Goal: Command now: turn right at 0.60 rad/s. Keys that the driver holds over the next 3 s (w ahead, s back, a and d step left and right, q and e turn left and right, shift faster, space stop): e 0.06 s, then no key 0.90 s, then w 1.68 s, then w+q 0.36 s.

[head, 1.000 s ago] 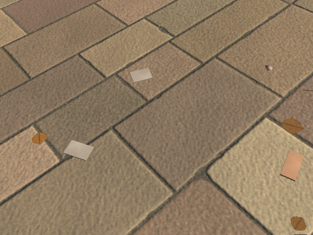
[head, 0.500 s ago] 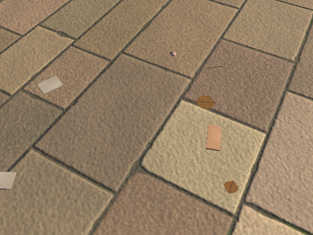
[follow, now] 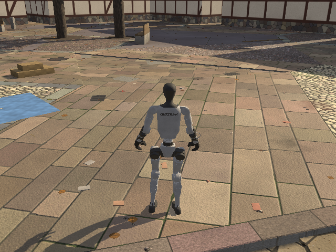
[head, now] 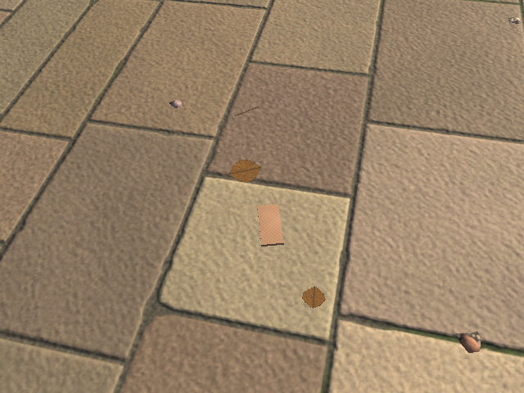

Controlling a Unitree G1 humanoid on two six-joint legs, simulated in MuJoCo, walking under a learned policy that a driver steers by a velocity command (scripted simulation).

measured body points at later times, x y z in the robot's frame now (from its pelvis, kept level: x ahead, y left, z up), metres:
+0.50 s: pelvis -0.01 +0.00 +0.00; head +0.01 +0.00 +0.45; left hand +0.18 +0.24 -0.10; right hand +0.08 -0.27 -0.12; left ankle +0.02 +0.14 -0.74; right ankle -0.04 -0.12 -0.74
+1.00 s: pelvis +0.00 -0.02 +0.00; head +0.00 -0.02 +0.45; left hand +0.15 +0.21 -0.12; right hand +0.04 -0.29 -0.13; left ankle +0.02 +0.14 -0.74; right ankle -0.04 -0.12 -0.74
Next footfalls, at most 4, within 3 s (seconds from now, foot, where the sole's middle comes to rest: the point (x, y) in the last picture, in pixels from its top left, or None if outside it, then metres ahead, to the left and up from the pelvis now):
0.10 left None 0.06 0.13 -0.78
0.44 right None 0.00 -0.12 -0.78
1.72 right None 0.43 -0.14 -0.77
2.22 left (264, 285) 0.75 0.06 -0.78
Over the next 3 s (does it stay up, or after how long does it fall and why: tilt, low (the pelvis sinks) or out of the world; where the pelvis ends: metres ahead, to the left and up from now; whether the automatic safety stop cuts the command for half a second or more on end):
stays up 0.97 -0.11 0.01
